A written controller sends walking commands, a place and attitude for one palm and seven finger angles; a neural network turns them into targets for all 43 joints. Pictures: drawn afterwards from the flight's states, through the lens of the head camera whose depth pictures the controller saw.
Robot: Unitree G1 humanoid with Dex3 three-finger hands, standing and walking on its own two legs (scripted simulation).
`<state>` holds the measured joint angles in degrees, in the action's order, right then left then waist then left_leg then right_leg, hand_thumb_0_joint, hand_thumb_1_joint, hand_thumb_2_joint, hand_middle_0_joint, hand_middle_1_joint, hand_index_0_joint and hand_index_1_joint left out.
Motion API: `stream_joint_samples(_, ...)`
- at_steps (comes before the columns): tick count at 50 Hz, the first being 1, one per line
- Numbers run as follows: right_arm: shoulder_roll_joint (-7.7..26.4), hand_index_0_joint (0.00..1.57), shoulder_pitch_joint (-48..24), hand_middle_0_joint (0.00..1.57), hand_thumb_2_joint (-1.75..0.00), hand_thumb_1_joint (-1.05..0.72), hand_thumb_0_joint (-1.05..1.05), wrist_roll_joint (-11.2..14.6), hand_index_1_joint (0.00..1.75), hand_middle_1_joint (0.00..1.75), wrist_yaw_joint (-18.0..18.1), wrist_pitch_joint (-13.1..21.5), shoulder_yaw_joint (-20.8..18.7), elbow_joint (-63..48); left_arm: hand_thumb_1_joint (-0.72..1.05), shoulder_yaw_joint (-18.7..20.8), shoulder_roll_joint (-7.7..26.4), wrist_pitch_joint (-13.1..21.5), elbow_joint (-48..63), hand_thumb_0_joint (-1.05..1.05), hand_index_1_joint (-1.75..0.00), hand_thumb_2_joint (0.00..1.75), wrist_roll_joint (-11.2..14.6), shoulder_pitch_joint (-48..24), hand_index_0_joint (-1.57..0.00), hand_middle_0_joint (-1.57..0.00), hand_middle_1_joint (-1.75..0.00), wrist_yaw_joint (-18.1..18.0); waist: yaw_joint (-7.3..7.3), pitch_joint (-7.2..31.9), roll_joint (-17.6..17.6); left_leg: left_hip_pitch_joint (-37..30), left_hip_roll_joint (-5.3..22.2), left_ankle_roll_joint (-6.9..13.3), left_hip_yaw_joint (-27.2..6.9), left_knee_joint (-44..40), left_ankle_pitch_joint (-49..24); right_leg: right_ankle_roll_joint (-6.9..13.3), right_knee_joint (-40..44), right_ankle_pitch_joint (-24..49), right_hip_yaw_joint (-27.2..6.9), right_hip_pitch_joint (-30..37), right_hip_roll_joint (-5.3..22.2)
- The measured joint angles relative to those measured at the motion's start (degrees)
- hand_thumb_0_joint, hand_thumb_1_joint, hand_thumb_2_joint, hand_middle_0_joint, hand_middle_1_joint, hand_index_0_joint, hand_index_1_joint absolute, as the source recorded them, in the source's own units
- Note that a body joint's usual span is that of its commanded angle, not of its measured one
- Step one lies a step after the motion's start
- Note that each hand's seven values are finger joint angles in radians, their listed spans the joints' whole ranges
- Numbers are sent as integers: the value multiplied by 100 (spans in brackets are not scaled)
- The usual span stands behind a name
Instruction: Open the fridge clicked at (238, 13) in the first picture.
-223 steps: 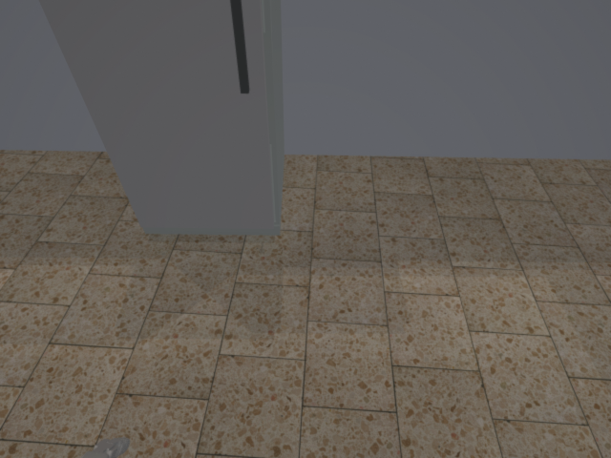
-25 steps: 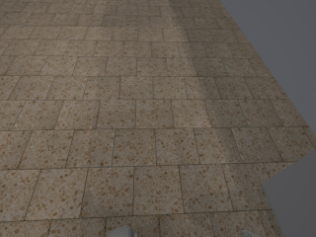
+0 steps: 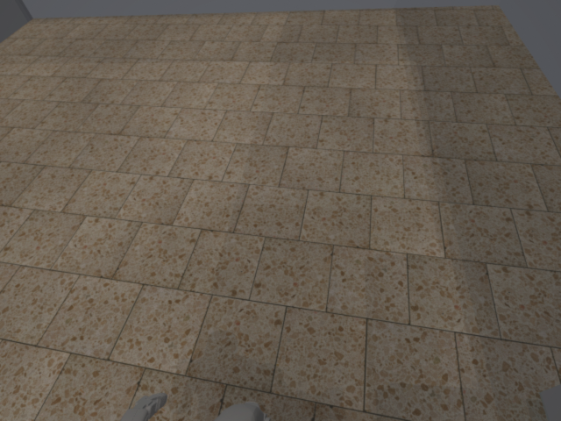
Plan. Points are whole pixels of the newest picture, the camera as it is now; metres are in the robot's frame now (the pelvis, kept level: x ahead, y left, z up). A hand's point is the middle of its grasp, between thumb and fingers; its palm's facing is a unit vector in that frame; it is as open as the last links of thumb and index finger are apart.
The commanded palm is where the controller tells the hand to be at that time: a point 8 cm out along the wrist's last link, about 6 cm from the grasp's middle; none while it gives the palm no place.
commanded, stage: walk to a spot facing it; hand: right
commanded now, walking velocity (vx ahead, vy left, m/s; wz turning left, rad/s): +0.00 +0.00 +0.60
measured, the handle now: out of the picture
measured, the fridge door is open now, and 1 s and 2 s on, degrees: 0 0 0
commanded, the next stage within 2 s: turn to face it in 1.78 s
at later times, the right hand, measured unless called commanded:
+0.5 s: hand (378, 412) +0.17 -0.13 -0.15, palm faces -0.33 +0.91 -0.26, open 7.4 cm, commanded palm none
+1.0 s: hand out of the picture +0.14 -0.15 -0.18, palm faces -0.49 +0.85 -0.20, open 7.4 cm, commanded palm none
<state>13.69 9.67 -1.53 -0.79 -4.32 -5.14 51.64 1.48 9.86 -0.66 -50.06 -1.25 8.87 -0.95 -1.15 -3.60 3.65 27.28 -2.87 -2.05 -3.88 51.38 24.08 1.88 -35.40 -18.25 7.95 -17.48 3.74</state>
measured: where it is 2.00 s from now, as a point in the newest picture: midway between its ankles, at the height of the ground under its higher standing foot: outside the picture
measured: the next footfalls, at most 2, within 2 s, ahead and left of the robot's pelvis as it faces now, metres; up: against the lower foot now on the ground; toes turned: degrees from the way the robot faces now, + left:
left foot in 0.46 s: -0.02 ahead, +0.13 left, +0.00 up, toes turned +25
right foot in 0.98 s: +0.08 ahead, -0.07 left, +0.00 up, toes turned +32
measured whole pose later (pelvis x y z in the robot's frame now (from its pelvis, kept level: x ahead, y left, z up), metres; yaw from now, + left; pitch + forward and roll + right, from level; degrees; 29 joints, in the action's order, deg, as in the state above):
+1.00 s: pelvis -0.02 -0.02 +0.00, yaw +35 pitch +0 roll +1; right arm 13.7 12.3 -0.9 -0.2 -3.6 -4.6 53.4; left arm 2.7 11.9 -1.1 -50.3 -0.5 6.2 -1.5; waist -2.1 -4.0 3.0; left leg 20.0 -5.2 0.1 -8.3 34.7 15.8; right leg -1.3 -33.0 -16.1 3.2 -16.7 1.0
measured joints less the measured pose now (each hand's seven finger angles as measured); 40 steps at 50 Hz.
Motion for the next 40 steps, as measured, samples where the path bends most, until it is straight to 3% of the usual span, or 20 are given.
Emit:
stream_joint_samples(4, 73, 20, 166, 20, -90, -91, 1, -41, 30, 30, -107, -17, -102, 58, 90, 3, -27, 7, -41, 1, -30, 89, -25, 149, -20, -21, -30, -49, 7, 21, -76, 316, 184, -149, 240, 1553, -223, 58, 509, 195, 286, 298, 135)
stream_joint_samples(8, 104, 20, 279, 20, -90, -91, 1, -26, 30, 30, -108, -43, -141, 124, 90, 44, -38, 69, -113, 1, -30, 89, -13, 293, -20, -21, -30, -62, 24, 16, -147, 191, 416, -264, 315, 1738, -332, 95, 764, 285, 572, 457, 227)
stream_joint_samples(16, -5, 20, 108, 20, -90, -91, 1, -8, 30, 30, -95, -128, -92, 183, 90, 154, -14, 47, -361, 1, -30, 89, -32, 538, -20, -21, -30, -7, 186, -102, -282, -309, 680, -266, 670, 531, 51, 40, 655, 178, 1185, 543, 461)
stream_joint_samples(21, -160, 20, -160, 20, -90, -91, 1, -1, 30, 30, -84, -31, -11, 58, 90, 261, 142, -16, -533, 1, -30, 89, -53, 639, -20, -21, -30, 50, 328, -157, -465, -716, 605, -77, 921, -632, 54, -106, 257, -5, 1547, 453, 696)
stream_joint_samples(23, -189, 20, -224, 20, -90, -91, 1, 1, 30, 30, -73, 64, 34, -33, 90, 294, 220, -41, -565, 1, -30, 89, -37, 731, -20, -21, -30, 75, 347, -116, -526, -1040, 550, 49, 1001, -1435, -500, -210, -94, -165, 1657, 350, 822)
stream_joint_samples(24, -209, 20, -257, 20, -90, -91, 1, -14, 30, 30, -48, 145, 57, -61, 90, 306, 271, -76, -576, 1, -30, 89, -19, 766, -20, -21, -30, 86, 336, -98, -589, -1090, 483, 265, 999, -1579, -529, -304, -429, -318, 1562, 211, 904)
stream_joint_samples(26, -276, 20, -309, 20, -90, -91, 1, 10, 30, 30, 10, 257, 123, -89, 90, 316, 372, -228, -596, 1, -30, 89, -1, 728, -20, -20, -30, 66, 342, -113, -728, -992, 371, 444, 948, -1381, -398, -472, -1454, -1041, 784, -252, 799)
stream_joint_samples(28, -311, 20, -279, 20, -90, -91, 1, 32, 30, 30, 65, 282, 147, -110, 90, 309, 402, -334, -589, 1, -30, 89, 3, 662, -20, -20, -30, 40, 329, -83, -734, -1038, 316, 482, 849, -1481, -426, -549, -2318, -1122, 180, -643, 590)
stream_joint_samples(30, -315, 20, -221, 20, -90, -90, 1, 48, 30, 30, 106, 279, 150, -101, 90, 299, 394, -355, -554, 1, -30, 90, -14, 549, -20, -20, -30, 45, 300, -56, -689, -1132, 250, 471, 711, -1741, -602, -628, -2766, -785, -168, -900, 480)
stream_joint_samples(35, -293, 20, -86, 20, -90, -90, 1, 60, 30, 30, 84, 295, 186, -15, 91, 272, 353, -274, -362, 1, -30, 90, -21, 245, -20, -20, -30, 41, 265, -25, -576, -1245, 99, 540, 406, -2197, -943, -780, -2712, -293, -575, -1136, 367)
stream_joint_samples(40, -295, 20, 50, 21, -90, -90, 1, 38, 30, 30, 48, 280, 195, 36, 90, 248, 364, -254, -254, 1, -30, 90, -3, -21, -20, -20, -30, 11, 133, -32, -506, -1210, -43, 521, 146, -2290, -1079, -810, -2196, -372, -685, -1004, 216)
